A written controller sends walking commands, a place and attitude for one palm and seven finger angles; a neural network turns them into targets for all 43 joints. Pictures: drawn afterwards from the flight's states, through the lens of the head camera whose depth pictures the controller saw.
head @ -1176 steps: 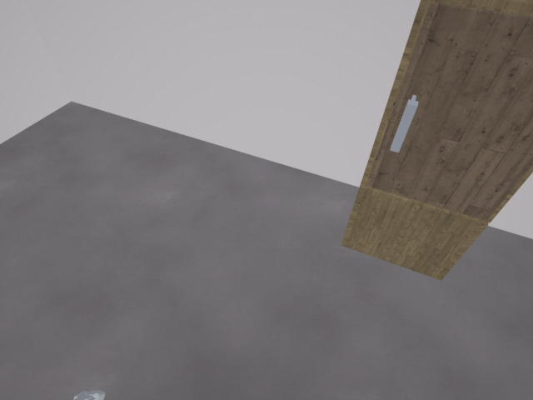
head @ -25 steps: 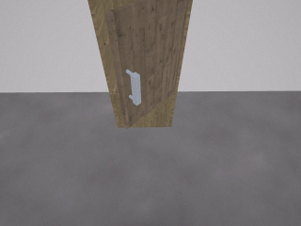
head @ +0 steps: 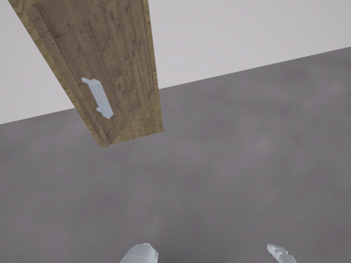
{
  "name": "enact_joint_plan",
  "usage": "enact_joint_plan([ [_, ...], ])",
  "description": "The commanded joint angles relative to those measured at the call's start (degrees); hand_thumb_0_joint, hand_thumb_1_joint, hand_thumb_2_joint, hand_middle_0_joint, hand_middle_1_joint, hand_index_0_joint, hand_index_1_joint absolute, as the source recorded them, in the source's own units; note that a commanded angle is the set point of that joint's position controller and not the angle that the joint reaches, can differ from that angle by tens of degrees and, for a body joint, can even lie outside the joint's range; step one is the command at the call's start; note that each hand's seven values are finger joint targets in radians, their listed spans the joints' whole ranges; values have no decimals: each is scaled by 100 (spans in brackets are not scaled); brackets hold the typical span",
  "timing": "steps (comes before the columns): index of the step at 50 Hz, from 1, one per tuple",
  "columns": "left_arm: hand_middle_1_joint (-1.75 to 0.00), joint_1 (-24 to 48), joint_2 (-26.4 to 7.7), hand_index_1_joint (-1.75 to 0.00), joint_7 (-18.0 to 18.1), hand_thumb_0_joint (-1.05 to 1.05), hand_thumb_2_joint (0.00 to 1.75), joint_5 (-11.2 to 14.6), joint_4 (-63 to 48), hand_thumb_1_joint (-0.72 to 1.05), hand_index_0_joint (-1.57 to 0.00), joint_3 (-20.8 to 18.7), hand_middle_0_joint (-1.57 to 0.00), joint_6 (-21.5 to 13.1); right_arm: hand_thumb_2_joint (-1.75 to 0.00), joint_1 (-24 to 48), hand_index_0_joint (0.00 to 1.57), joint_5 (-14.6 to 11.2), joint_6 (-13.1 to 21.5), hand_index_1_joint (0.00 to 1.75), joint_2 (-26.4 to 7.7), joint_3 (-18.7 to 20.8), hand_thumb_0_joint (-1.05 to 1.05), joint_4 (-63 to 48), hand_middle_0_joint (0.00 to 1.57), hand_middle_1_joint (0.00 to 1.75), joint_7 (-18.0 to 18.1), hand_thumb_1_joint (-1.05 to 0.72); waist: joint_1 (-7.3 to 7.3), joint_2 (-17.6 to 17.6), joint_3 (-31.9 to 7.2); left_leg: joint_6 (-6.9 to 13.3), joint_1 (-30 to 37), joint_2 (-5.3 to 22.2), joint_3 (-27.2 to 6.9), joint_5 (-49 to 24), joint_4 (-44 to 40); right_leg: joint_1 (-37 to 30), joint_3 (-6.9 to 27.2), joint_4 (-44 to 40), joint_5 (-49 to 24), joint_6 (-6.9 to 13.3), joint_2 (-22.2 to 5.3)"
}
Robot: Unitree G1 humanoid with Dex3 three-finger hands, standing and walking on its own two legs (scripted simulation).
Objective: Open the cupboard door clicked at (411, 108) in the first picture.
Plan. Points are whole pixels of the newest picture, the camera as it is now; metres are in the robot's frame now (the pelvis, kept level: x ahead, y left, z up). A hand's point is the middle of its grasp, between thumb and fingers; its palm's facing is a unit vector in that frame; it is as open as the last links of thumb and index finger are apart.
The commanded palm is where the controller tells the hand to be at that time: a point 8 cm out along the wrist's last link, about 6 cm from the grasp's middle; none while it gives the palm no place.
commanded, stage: walk to a spot facing it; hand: left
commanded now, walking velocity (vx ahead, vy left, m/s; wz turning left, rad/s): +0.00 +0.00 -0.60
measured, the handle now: (97, 98) +0.58 +0.33 -0.06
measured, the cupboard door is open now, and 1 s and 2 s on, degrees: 44 44 44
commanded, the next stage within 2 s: none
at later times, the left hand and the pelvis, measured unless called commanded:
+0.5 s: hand (112, 244) +0.17 +0.20 -0.18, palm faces -0.28 -0.92 -0.28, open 7.4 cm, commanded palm none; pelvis +0.00 +0.01 -0.02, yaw -17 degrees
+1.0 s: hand (165, 217) +0.24 +0.06 -0.17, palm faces -0.58 -0.78 -0.22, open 7.4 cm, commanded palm none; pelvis +0.03 -0.03 -0.02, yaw -35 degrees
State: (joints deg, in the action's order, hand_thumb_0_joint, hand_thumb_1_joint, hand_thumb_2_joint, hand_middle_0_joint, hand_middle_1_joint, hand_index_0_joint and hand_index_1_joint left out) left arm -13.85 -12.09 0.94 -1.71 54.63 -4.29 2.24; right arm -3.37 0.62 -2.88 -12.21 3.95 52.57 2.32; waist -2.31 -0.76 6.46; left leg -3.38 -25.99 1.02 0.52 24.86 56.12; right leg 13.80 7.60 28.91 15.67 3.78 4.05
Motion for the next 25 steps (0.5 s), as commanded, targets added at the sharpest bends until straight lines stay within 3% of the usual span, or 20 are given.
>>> enact_joint_plan([
  [1, -30, -357, -1192, -30, 57, 0, 90, 7, -350, 90, -20, -340, -20, -79, -90, 190, 20, -60, 155, 30, -422, 45, 0, -597, 20, 30, 32, -90, -91, -743, -856, 44, -344, -23, -167, 122, -619, -1280, 1780, -427, -3839, 816, -1477],
  [4, -30, -86, -1194, -30, 47, 0, 90, 4, -447, 90, -20, -343, -20, -62, -90, -107, 20, -89, 206, 30, -442, 37, 0, -591, 20, 30, 47, -90, 107, -686, -945, 85, 299, -69, -225, -172, -1641, -941, 1883, -226, -3771, 642, -1322],
  [6, -30, 240, -1125, -30, 12, 0, 90, 65, -566, 90, -20, -304, -20, -40, -90, -657, 20, -82, 257, 30, -551, 46, 0, -431, 20, 30, 84, -90, 402, -543, -1081, 168, 1653, 33, -238, -1141, -3031, -34, 1595, 105, -3084, 206, -957],
  [7, -30, 223, -833, -30, -20, 0, 90, 116, -691, 90, -20, -249, -20, -32, -90, -882, 20, -11, 325, 30, -1009, 109, 0, -396, 20, 30, 116, -90, 457, 568, -1201, 537, 2655, 1094, -1338, -1727, -3687, 1148, 1046, 706, -1374, -162, -292],
  [8, -30, 240, -644, -30, -110, 0, 90, 131, -866, 90, -20, -179, -20, -59, -90, -1040, 20, 75, 332, 30, -1482, 189, 0, -463, 20, 30, 127, -90, 436, 1945, -1126, 1310, 2827, 2617, -2605, -2850, -3987, 1963, -102, 2130, 1906, -528, 127],
  [9, -30, 373, -842, -30, -150, 0, 90, 60, -1000, 90, -20, -188, -20, -96, -90, -1019, 20, 94, 294, 30, -1529, 155, 0, -603, 20, 30, 122, -90, 446, 1312, -907, 1754, 2096, 2982, -2721, -2810, -3811, 1912, -255, 3086, 2105, -635, -234],
  [10, -30, 620, -805, -30, -196, 0, 90, -3, -973, 90, -20, -219, -20, -91, -90, -1039, 20, 170, 348, 30, -1390, 145, 0, -542, 20, 30, 131, -90, 445, 953, -799, 1779, 2078, 2637, -2500, -3974, -3666, 2160, -318, 3644, 1982, -680, -233],
  [11, -30, 622, -747, -30, -208, 0, 90, 21, -901, 90, -20, -215, -20, -80, -90, -971, 20, 168, 347, 30, -1269, 104, 0, -542, 20, 30, 117, -90, 345, 1292, -826, 1572, 2149, 2220, -1742, -4891, -3361, 2144, -334, 3842, 1835, -702, -345],
  [12, -30, 640, -705, -30, -238, 0, 90, 65, -881, 90, -20, -196, -20, -56, -90, -817, 20, 163, 336, 30, -1152, 83, 0, -596, 20, 30, 107, -90, 283, 1445, -830, 1383, 2124, 1916, -1093, -5176, -3184, 2010, -455, 3730, 1703, -704, -459],
  [13, -30, 639, -667, -30, -275, 0, 90, 85, -896, 90, -20, -168, -20, -23, -90, -689, 20, 171, 324, 30, -1123, 80, 0, -638, 20, 30, 106, -90, 232, 1455, -902, 1197, 2101, 1714, -616, -5003, -3084, 1747, -589, 3267, 1593, -681, -528],
  [14, -30, 609, -633, -30, -306, 0, 90, 70, -917, 90, -20, -133, -20, -10, -90, -660, 20, 175, 314, 30, -1152, 94, 0, -665, 20, 30, 102, -90, 233, 1468, -987, 1053, 2008, 1618, -346, -4780, -3003, 1389, -823, 2711, 1473, -656, -500],
  [17, -30, 585, -634, -30, -364, 0, 90, 79, -883, 90, -20, -105, -20, -15, -90, -772, 20, 140, 268, 30, -1343, 154, 0, -577, 20, 30, 45, -90, 265, 1406, -999, 819, 1622, 1524, -57, -3959, -2794, 438, -1257, 1399, 862, -556, -272],
  [19, -30, 204, -789, -30, -353, 0, 90, 76, -760, 90, -20, -152, -20, -27, -90, -713, 20, 97, 228, 30, -1376, 168, 0, -598, 20, 30, 0, -90, 45, 983, -898, 543, 985, 1364, 156, -2970, -2272, -504, -1350, 299, -195, -449, -207],
  [20, -30, -107, -1151, -30, -307, 0, 90, 47, -688, 90, -20, -225, -20, -63, -90, -666, 20, 54, 219, 30, -1203, 168, 0, -656, 20, 30, -27, -90, -114, 172, -926, 238, 258, 1053, 433, -1846, -1436, -1244, -539, -316, -1263, -209, -798],
  [21, -30, -308, -1831, -30, -202, 0, 90, -10, -649, 90, -20, -352, -20, -91, -90, -548, 20, -8, 216, 30, -695, 53, 0, -899, 20, 30, -56, -90, -220, -1797, -990, -95, -853, 223, 903, 939, -92, -1609, 1731, -877, -2629, 493, -2389],
  [22, -30, -511, -2031, -30, -153, 0, 90, 49, -622, 90, -20, -349, -20, -77, -90, -468, 20, -31, 167, 30, -897, 15, 0, -941, 20, 30, -24, -90, -449, -1552, -1088, 5, -723, 346, 136, 1438, 693, -1140, 1983, -967, -2269, 1041, -2753],
  [23, -30, -109, -1848, -30, -115, 0, 90, 6, -703, 90, -20, -358, -20, -20, -90, -371, 20, -49, 176, 30, -804, 42, 0, -922, 20, 30, -26, -90, -205, -1374, -850, 65, -772, 408, -27, 1094, 900, -739, 1743, -829, -1605, 1028, -2258],
  [24, -30, 255, -1649, -30, -65, 0, 90, -16, -763, 90, -20, -337, -20, 8, -90, -472, 20, -28, 184, 30, -838, 54, 0, -827, 20, 30, -19, -90, -57, -1561, -941, 65, -664, 447, -41, 882, 821, -655, 1514, -658, -1739, 939, -2034],
  [25, -30, 464, -1519, -30, -37, 0, 90, -32, -835, 90, -20, -296, -20, 8, -90, -585, 20, -30, 201, 30, -808, 31, 0, -745, 20, 30, -20, -90, 61, -1530, -974, 48, -389, 452, -35, 789, 470, -464, 1243, -506, -2108, 859, -1884],
])
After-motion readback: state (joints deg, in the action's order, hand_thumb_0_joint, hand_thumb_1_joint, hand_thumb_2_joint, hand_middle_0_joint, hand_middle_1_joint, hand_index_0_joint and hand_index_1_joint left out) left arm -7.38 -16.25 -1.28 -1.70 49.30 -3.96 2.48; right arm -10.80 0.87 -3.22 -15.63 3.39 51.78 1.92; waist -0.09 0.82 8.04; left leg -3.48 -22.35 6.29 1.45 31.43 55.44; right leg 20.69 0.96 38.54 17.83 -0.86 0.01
